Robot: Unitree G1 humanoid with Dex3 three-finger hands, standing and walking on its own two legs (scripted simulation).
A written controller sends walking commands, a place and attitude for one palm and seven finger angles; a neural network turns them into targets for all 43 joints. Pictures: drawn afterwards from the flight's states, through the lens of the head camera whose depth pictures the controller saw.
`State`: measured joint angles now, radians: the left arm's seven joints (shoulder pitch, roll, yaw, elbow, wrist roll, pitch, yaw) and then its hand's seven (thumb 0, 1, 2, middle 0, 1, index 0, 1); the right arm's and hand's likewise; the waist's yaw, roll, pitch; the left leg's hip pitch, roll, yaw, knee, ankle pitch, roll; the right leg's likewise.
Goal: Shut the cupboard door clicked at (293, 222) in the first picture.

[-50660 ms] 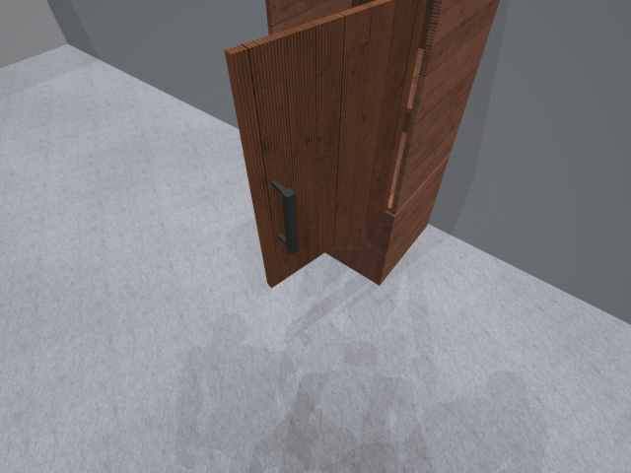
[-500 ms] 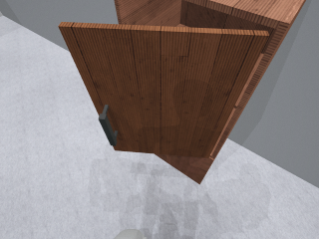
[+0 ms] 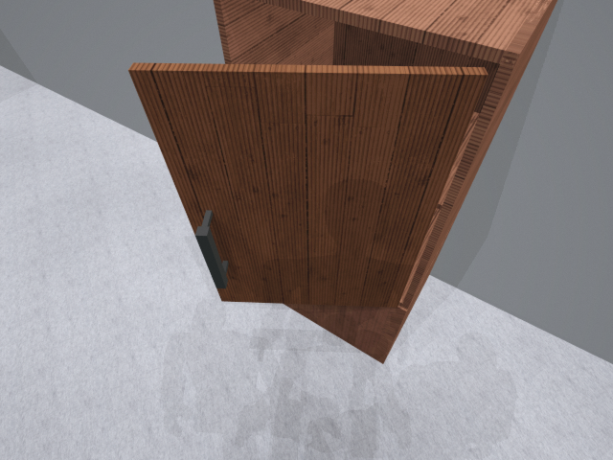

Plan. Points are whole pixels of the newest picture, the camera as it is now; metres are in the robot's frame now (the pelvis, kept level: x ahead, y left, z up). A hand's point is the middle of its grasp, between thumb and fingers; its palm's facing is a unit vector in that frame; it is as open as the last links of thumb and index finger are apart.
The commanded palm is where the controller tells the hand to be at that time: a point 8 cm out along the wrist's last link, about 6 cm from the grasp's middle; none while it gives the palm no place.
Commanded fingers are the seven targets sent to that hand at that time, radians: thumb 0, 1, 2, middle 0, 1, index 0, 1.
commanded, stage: come to a stop and stand still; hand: left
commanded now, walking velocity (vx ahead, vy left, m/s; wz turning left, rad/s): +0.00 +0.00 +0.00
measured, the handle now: (215, 251) +0.47 +0.20 -0.09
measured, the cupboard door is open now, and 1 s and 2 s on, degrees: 31 31 31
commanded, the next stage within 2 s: look again from close up in 0.26 s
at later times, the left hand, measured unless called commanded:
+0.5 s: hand out of the picture -0.03 +0.15 -0.18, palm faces +0.01 -0.99 -0.17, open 7.4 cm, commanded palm none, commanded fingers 0.00 0.90 0.90 -0.20 -0.30 -0.20 -0.30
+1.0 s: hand out of the picture -0.01 +0.19 -0.17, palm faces -0.01 -0.98 -0.21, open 7.4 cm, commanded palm +0.08 +0.24 -0.07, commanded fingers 0.00 0.90 0.90 -0.22 -0.32 -0.22 -0.32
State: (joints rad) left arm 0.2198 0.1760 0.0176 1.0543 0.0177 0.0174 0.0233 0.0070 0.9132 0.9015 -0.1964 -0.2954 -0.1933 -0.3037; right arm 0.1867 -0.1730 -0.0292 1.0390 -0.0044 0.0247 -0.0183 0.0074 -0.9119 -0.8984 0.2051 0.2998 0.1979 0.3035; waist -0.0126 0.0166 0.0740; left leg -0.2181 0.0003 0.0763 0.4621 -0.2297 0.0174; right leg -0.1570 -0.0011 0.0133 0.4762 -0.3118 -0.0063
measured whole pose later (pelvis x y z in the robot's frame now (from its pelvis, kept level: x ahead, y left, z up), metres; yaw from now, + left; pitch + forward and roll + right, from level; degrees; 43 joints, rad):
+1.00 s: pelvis -0.01 +0.01 +0.00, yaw +0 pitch -1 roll +0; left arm 0.29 0.17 -0.02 1.08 0.02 -0.02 0.03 0.01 0.91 0.90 -0.20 -0.30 -0.19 -0.30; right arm 0.25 -0.18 0.00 1.08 -0.01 -0.02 -0.01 0.01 -0.91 -0.90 0.20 0.30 0.20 0.30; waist 0.00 0.01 0.04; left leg -0.24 -0.01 0.08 0.48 -0.23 0.04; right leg -0.18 -0.01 0.02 0.49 -0.30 0.01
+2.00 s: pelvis -0.06 +0.01 -0.13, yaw +2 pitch +17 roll -4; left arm 0.46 0.24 0.11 -0.05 -0.28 -0.46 -0.29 0.02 0.91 0.90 -0.96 -1.13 -0.95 -1.13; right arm 0.24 -0.25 -0.03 0.54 0.02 -0.20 -0.05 0.02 -0.90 -0.90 0.21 0.30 0.20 0.30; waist 0.00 0.03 -0.17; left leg -1.13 0.03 -0.01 1.33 -0.50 0.04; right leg -1.01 0.00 -0.08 1.30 -0.59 -0.01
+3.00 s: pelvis -0.05 +0.00 -0.13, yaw +2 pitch +18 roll -4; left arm 0.39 0.26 0.14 -0.03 -0.29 -0.42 -0.30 0.02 0.90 0.90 -1.30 -1.50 -1.29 -1.50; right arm 0.23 -0.24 0.00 0.49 0.02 -0.15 -0.04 0.02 -0.90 -0.90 0.21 0.30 0.20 0.30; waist 0.01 0.04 -0.19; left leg -1.13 0.04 -0.03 1.34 -0.53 0.02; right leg -1.01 0.02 -0.10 1.30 -0.62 -0.02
